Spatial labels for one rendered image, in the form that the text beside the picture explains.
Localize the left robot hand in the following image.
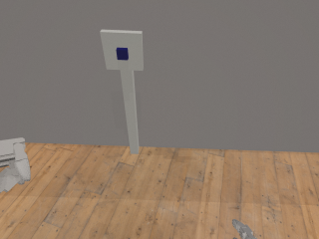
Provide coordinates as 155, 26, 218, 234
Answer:
0, 137, 31, 193

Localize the button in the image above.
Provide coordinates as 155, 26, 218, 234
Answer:
116, 48, 129, 61

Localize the panel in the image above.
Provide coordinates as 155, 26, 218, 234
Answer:
100, 29, 144, 154

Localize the right robot hand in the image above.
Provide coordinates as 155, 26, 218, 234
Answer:
232, 219, 257, 239

